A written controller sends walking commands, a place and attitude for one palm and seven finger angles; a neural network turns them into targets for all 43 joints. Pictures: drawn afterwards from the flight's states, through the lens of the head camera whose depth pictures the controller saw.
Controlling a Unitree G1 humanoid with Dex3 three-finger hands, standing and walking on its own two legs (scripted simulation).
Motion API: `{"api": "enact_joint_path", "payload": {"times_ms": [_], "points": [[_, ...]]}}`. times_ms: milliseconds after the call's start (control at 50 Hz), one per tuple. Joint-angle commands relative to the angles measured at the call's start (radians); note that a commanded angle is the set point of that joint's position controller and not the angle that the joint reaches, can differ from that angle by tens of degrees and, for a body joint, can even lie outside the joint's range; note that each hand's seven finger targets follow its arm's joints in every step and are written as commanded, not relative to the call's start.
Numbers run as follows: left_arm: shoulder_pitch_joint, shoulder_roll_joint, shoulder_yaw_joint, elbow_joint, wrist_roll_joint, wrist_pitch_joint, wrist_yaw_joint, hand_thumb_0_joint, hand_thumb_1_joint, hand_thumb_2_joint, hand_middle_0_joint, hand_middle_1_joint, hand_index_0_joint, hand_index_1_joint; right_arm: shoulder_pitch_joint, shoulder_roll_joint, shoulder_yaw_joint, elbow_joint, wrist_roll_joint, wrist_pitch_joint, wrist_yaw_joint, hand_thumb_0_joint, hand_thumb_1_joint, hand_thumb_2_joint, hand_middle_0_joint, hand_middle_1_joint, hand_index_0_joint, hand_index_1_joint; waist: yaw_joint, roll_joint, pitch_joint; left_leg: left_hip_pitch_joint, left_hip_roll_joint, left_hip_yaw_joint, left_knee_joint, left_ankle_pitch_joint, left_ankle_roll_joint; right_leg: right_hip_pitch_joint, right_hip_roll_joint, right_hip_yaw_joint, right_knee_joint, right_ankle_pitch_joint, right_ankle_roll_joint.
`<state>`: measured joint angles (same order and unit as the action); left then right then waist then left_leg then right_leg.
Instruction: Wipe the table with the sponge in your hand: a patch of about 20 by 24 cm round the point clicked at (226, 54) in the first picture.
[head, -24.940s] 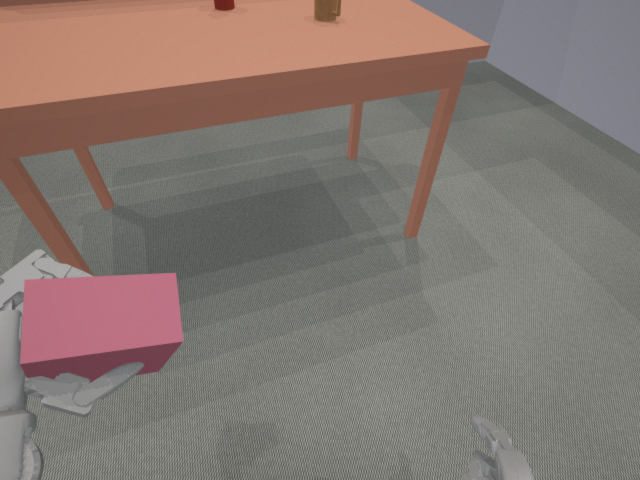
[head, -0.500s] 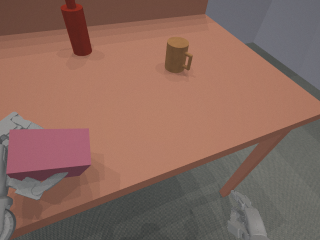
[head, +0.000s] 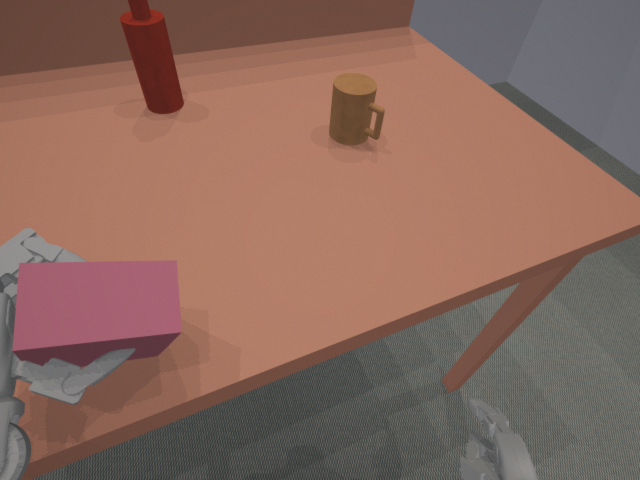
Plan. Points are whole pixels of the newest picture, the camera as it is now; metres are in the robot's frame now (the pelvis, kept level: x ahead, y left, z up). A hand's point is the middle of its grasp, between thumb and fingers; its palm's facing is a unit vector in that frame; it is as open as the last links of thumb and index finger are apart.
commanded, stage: shuffle to correct the standing spot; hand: left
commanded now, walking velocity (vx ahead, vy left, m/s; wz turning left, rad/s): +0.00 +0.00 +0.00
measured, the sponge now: (123, 316) +0.23 +0.22 +0.14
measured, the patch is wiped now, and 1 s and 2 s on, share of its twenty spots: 0.00 0.00 0.00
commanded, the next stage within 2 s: none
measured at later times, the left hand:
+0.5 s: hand (106, 317) +0.22 +0.22 +0.16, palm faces +0.39 -0.85 -0.34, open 10.1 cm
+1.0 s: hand (153, 318) +0.22 +0.18 +0.16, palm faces +0.35 -0.87 -0.36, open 10.1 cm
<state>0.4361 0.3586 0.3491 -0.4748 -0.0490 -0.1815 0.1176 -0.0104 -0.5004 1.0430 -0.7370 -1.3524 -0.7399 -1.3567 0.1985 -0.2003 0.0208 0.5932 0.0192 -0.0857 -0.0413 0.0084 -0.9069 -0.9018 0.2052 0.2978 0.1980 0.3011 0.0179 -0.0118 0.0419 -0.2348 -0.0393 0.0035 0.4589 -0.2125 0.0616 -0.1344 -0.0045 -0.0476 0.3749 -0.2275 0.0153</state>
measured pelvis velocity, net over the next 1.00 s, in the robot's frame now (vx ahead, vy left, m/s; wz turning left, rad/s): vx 0.00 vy -0.06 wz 0.00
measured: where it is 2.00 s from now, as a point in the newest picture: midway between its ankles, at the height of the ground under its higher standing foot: outside the picture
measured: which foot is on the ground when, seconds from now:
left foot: down 0.00-1.00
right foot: down 0.00-1.00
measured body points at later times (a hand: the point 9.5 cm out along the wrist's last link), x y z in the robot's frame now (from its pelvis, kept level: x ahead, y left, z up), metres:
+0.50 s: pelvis +0.00 -0.03 +0.00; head +0.02 -0.01 +0.45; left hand +0.19 +0.26 +0.18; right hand +0.18 -0.25 -0.08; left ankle +0.02 +0.07 -0.74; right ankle -0.02 -0.13 -0.74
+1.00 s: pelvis +0.00 -0.06 -0.01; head +0.03 -0.04 +0.44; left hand +0.20 +0.22 +0.18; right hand +0.17 -0.31 -0.09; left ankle +0.02 +0.07 -0.74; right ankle -0.02 -0.13 -0.74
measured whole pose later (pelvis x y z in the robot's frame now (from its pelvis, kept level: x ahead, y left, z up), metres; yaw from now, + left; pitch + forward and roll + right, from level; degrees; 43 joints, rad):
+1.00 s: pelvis +0.00 -0.06 -0.01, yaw +0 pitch +0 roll -2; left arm 0.47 0.39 0.39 -0.57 -0.11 -0.11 0.11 -0.01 -0.50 1.04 -0.74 -1.35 -0.74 -1.36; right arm 0.20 -0.20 -0.01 0.58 0.02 -0.02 -0.05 0.01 -0.91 -0.90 0.20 0.30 0.20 0.30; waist -0.01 -0.01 0.06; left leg -0.31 0.06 -0.04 0.61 -0.30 -0.03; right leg -0.20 0.09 -0.09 0.51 -0.31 -0.07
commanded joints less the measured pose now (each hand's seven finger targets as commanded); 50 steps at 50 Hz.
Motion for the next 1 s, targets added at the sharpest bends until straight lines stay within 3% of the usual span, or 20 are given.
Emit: {"api": "enact_joint_path", "payload": {"times_ms": [0,40,60,120,140,160,200,240,260,340,360,440,460,540,560,640,740,820,900,980], "points": [[-0.054,0.160,0.096,-0.211,0.002,-0.054,0.013,0.000,0.100,1.300,-1.200,-1.600,-1.200,-1.600,-0.101,-0.130,-0.060,-0.160,0.004,-0.055,-0.009,0.000,-0.900,-0.900,0.200,0.300,0.200,0.300,0.002,0.068,-0.138,0.025,0.094,-0.099,-0.099,0.166,-0.037,0.063,-0.034,0.030,-0.009,0.168,-0.028],[-0.046,0.192,0.130,-0.213,0.008,-0.050,0.017,0.000,0.100,1.300,-1.200,-1.600,-1.200,-1.600,-0.113,-0.131,-0.059,-0.158,0.006,-0.059,-0.005,0.000,-0.900,-0.900,0.200,0.300,0.200,0.300,0.004,0.076,-0.149,0.035,0.089,-0.082,-0.098,0.142,-0.037,0.058,-0.027,0.036,-0.008,0.161,-0.025],[-0.041,0.135,0.082,-0.188,0.000,-0.050,0.010,0.000,0.100,1.300,-1.200,-1.600,-1.200,-1.600,-0.100,-0.119,-0.054,-0.154,0.005,-0.051,-0.008,0.000,-0.900,-0.900,0.200,0.300,0.200,0.300,-0.002,0.073,-0.135,0.032,0.093,-0.099,-0.108,0.143,-0.039,0.052,-0.028,0.026,-0.011,0.150,-0.028],[-0.083,0.165,0.096,-0.212,-0.003,-0.042,0.011,0.000,0.100,1.300,-1.200,-1.600,-1.200,-1.600,-0.102,-0.126,-0.062,-0.161,0.006,-0.046,-0.009,0.000,-0.900,-0.900,0.200,0.300,0.200,0.300,-0.002,0.087,-0.118,0.042,0.118,-0.120,-0.136,0.174,-0.055,0.040,-0.010,0.021,-0.001,0.119,-0.023],[-0.083,0.188,0.119,-0.214,0.002,-0.037,0.011,0.000,0.100,1.300,-1.200,-1.600,-1.200,-1.600,-0.120,-0.124,-0.058,-0.159,0.009,-0.050,-0.005,0.000,-0.900,-0.900,0.200,0.300,0.200,0.300,-0.002,0.098,-0.118,0.039,0.117,-0.100,-0.149,0.113,-0.051,0.033,0.004,0.022,0.005,0.090,-0.016],[-0.082,0.136,0.077,-0.189,-0.005,-0.036,0.006,0.000,0.100,1.300,-1.200,-1.600,-1.200,-1.600,-0.106,-0.115,-0.056,-0.160,0.007,-0.042,-0.006,0.000,-0.900,-0.900,0.200,0.300,0.200,0.300,-0.006,0.095,-0.109,0.028,0.126,-0.124,-0.157,0.085,-0.049,0.030,0.002,0.015,-0.001,0.075,-0.019],[-0.100,0.160,0.089,-0.212,-0.005,-0.032,0.008,0.000,0.100,1.300,-1.200,-1.600,-1.200,-1.600,-0.106,-0.123,-0.063,-0.165,0.005,-0.038,-0.003,0.000,-0.900,-0.900,0.200,0.300,0.200,0.300,-0.005,0.115,-0.105,0.023,0.139,-0.139,-0.161,0.104,-0.052,0.035,0.005,0.017,-0.005,0.071,-0.018],[-0.085,0.186,0.116,-0.220,-0.002,-0.025,0.009,0.000,0.100,1.300,-1.200,-1.600,-1.200,-1.600,-0.122,-0.119,-0.061,-0.169,0.011,-0.043,0.006,0.000,-0.900,-0.900,0.200,0.300,0.200,0.300,-0.002,0.104,-0.121,0.031,0.140,-0.104,-0.154,0.058,-0.046,0.035,0.010,0.022,-0.009,0.064,-0.014],[-0.080,0.131,0.072,-0.197,-0.011,-0.024,0.004,0.000,0.100,1.300,-1.200,-1.600,-1.200,-1.600,-0.106,-0.110,-0.059,-0.172,0.009,-0.034,0.005,0.000,-0.900,-0.900,0.200,0.300,0.200,0.300,-0.008,0.098,-0.110,0.006,0.141,-0.125,-0.153,0.034,-0.041,0.042,0.005,0.017,-0.023,0.059,-0.017],[-0.068,0.180,0.113,-0.221,-0.011,-0.011,0.009,0.000,0.100,1.300,-1.200,-1.600,-1.200,-1.600,-0.119,-0.118,-0.065,-0.177,0.014,-0.031,0.011,0.000,-0.900,-0.900,0.200,0.300,0.200,0.300,-0.005,0.100,-0.119,0.009,0.138,-0.090,-0.130,0.008,-0.038,0.035,0.006,0.031,-0.031,0.072,-0.018],[-0.065,0.136,0.077,-0.206,-0.019,-0.011,0.006,0.000,0.100,1.300,-1.200,-1.600,-1.200,-1.600,-0.102,-0.109,-0.063,-0.177,0.011,-0.023,0.009,0.000,-0.900,-0.900,0.200,0.300,0.200,0.300,-0.010,0.101,-0.117,-0.002,0.141,-0.105,-0.119,0.019,-0.035,0.038,-0.002,0.025,-0.033,0.081,-0.022],[-0.048,0.190,0.122,-0.237,-0.022,0.001,0.009,0.000,0.100,1.300,-1.200,-1.600,-1.200,-1.600,-0.114,-0.115,-0.068,-0.179,0.014,-0.021,0.010,0.000,-0.900,-0.900,0.200,0.300,0.200,0.300,-0.007,0.095,-0.141,0.034,0.144,-0.077,-0.075,0.094,-0.034,0.023,-0.002,0.032,-0.024,0.118,-0.019],[-0.037,0.142,0.084,-0.213,-0.029,0.005,0.003,0.000,0.100,1.300,-1.200,-1.600,-1.200,-1.600,-0.101,-0.108,-0.066,-0.180,0.012,-0.014,0.007,0.000,-0.900,-0.900,0.200,0.300,0.200,0.300,-0.013,0.083,-0.130,0.017,0.148,-0.089,-0.061,0.091,-0.028,0.020,-0.011,0.031,-0.025,0.123,-0.023],[-0.023,0.187,0.123,-0.236,-0.034,0.016,0.005,0.000,0.100,1.300,-1.200,-1.600,-1.200,-1.600,-0.109,-0.116,-0.073,-0.178,0.015,-0.012,0.005,0.000,-0.900,-0.900,0.200,0.300,0.200,0.300,-0.012,0.064,-0.136,0.030,0.143,-0.059,-0.009,0.110,-0.030,-0.005,-0.019,0.049,-0.026,0.150,-0.027],[-0.018,0.147,0.090,-0.219,-0.040,0.018,0.001,0.000,0.100,1.300,-1.200,-1.600,-1.200,-1.600,-0.097,-0.112,-0.071,-0.179,0.013,-0.005,0.003,0.000,-0.900,-0.900,0.200,0.300,0.200,0.300,-0.018,0.056,-0.129,0.006,0.144,-0.067,0.004,0.097,-0.026,-0.001,-0.029,0.049,-0.020,0.146,-0.033],[-0.006,0.190,0.128,-0.251,-0.045,0.024,0.006,0.000,0.100,1.300,-1.200,-1.600,-1.200,-1.600,-0.102,-0.119,-0.080,-0.174,0.012,-0.006,-0.001,0.000,-0.900,-0.900,0.200,0.300,0.200,0.300,-0.018,0.034,-0.152,0.026,0.127,-0.036,0.081,0.118,-0.030,-0.030,-0.055,0.086,-0.010,0.194,-0.049],[0.006,0.191,0.131,-0.265,-0.055,0.026,0.007,0.000,0.100,1.300,-1.200,-1.600,-1.200,-1.600,-0.100,-0.121,-0.084,-0.170,0.012,-0.001,-0.005,0.000,-0.900,-0.900,0.200,0.300,0.200,0.300,-0.026,0.031,-0.137,0.014,0.112,-0.028,0.139,0.129,-0.031,-0.070,-0.082,0.107,0.015,0.221,-0.067],[-0.005,0.197,0.139,-0.278,-0.056,0.019,0.005,0.000,0.100,1.300,-1.200,-1.600,-1.200,-1.600,-0.093,-0.121,-0.083,-0.171,0.005,0.008,-0.008,0.000,-0.900,-0.900,0.200,0.300,0.200,0.300,-0.027,0.018,-0.119,-0.030,0.125,-0.035,0.141,0.121,-0.023,-0.060,-0.083,0.092,0.032,0.210,-0.056],[0.003,0.200,0.142,-0.304,-0.055,0.013,0.002,0.000,0.100,1.300,-1.200,-1.600,-1.200,-1.600,-0.095,-0.125,-0.082,-0.174,0.003,0.007,-0.010,0.000,-0.900,-0.900,0.200,0.300,0.200,0.300,-0.025,0.088,-0.127,-0.028,0.164,-0.080,0.083,0.190,-0.008,-0.040,-0.042,0.049,0.072,0.197,-0.027],[0.016,0.195,0.138,-0.301,-0.053,0.014,-0.001,0.000,0.100,1.300,-1.200,-1.600,-1.200,-1.600,-0.091,-0.128,-0.082,-0.179,0.005,0.004,-0.007,0.000,-0.900,-0.900,0.200,0.300,0.200,0.300,-0.021,0.100,-0.121,-0.042,0.183,-0.107,0.053,0.192,-0.004,-0.004,-0.020,0.038,0.045,0.165,-0.012]]}}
